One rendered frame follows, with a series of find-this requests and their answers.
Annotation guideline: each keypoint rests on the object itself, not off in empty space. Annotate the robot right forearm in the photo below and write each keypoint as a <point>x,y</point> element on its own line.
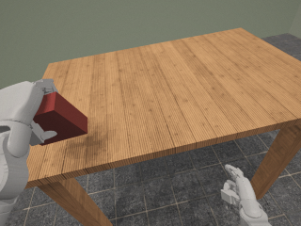
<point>252,214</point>

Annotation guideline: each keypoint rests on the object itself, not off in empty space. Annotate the sponge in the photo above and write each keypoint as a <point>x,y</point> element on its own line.
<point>57,114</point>

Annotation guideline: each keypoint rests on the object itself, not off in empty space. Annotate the robot right hand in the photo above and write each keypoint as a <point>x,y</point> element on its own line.
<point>242,189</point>

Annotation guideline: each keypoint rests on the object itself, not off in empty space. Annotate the robot left hand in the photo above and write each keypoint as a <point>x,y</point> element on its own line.
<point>20,102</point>

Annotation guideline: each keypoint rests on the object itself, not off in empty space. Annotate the robot left forearm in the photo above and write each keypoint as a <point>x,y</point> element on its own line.
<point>14,151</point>

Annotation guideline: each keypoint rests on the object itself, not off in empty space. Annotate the table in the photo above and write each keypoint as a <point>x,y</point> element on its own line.
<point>169,97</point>

